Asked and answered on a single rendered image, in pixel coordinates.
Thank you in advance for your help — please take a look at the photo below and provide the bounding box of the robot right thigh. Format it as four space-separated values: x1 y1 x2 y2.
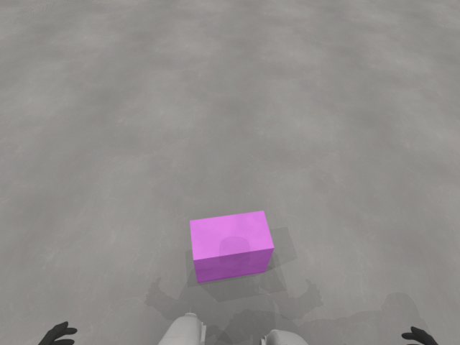
259 331 308 345

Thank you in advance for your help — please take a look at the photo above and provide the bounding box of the carton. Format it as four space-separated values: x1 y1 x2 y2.
190 211 274 283

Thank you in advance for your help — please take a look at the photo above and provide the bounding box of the robot thigh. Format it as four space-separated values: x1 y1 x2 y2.
259 331 308 345
158 316 206 345

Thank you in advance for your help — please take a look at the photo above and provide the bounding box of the robot left hand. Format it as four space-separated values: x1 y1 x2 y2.
38 321 77 345

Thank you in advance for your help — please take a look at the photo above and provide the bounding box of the robot left thigh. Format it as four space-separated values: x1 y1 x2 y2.
158 316 206 345

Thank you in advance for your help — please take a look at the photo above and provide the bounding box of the robot right hand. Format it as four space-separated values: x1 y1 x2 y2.
402 326 438 345

